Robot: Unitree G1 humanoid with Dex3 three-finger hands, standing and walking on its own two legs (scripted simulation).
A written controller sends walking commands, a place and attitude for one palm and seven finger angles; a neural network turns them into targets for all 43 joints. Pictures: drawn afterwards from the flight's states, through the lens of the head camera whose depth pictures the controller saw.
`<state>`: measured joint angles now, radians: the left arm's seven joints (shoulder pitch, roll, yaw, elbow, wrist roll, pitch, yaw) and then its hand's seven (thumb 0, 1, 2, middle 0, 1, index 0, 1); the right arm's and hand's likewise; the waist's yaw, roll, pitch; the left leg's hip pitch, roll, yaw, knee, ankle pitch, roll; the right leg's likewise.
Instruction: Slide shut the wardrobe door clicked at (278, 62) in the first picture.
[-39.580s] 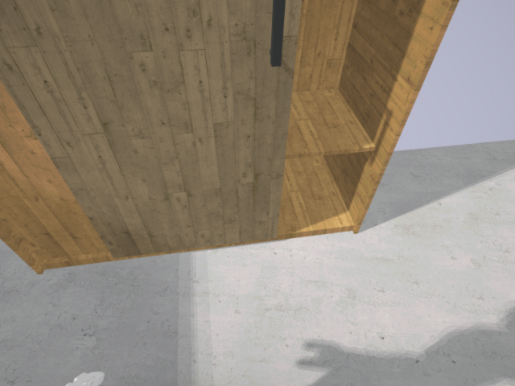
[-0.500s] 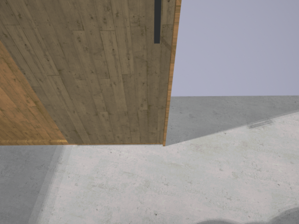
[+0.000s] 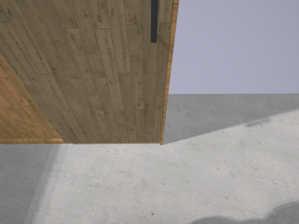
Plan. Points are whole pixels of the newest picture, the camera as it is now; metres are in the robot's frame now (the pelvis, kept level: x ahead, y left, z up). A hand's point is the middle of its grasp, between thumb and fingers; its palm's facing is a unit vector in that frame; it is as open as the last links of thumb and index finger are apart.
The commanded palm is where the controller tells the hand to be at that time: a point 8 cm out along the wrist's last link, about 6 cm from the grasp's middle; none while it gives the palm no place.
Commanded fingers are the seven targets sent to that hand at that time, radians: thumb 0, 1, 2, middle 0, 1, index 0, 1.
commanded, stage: look to check the result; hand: left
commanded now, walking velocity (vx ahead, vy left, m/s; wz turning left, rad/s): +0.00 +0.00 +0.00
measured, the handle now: (154, 5) +0.74 +0.02 +0.24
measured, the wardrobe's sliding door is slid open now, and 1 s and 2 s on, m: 0.00 0.00 0.00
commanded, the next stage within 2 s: stand and wait in 0.34 s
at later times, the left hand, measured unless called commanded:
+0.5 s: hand out of the picture +0.05 +0.18 -0.17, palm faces +0.00 -0.98 -0.22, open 7.4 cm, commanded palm none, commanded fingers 0.00 0.90 0.90 -0.20 -0.30 -0.20 -0.30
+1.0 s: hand out of the picture +0.07 +0.20 -0.17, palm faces -0.01 -0.96 -0.26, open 7.4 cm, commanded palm none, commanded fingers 0.00 0.90 0.90 -0.20 -0.30 -0.20 -0.30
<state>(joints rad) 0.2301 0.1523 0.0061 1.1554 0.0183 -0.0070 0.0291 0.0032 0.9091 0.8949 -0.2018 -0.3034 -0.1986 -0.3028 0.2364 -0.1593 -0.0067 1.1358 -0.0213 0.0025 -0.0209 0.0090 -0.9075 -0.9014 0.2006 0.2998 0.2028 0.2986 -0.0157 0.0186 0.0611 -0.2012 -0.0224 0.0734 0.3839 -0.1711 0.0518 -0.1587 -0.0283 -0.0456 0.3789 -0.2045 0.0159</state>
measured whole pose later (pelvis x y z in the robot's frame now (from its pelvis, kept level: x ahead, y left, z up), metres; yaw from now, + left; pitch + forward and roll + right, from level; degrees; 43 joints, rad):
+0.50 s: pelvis +0.02 +0.00 +0.00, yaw +0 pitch -1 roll +0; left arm 0.19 0.18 0.01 1.15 0.02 -0.01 0.02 0.00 0.91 0.89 -0.20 -0.30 -0.20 -0.30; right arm 0.18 -0.20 0.00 1.15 -0.02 -0.01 -0.02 0.01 -0.90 -0.90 0.20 0.30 0.20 0.30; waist -0.01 0.01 0.06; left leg -0.15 -0.02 0.07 0.35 -0.19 0.05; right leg -0.11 -0.03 -0.05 0.34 -0.22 0.02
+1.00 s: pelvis +0.03 -0.01 +0.00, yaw +0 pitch -1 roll +0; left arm 0.16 0.24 0.01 1.15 0.02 -0.01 0.02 0.00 0.91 0.89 -0.20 -0.30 -0.20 -0.30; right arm 0.14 -0.25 0.00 1.14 -0.02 -0.01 -0.01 0.01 -0.90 -0.90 0.20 0.30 0.20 0.30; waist -0.01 0.01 0.06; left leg -0.12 -0.02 0.06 0.32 -0.18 0.04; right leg -0.07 -0.02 -0.05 0.31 -0.21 0.01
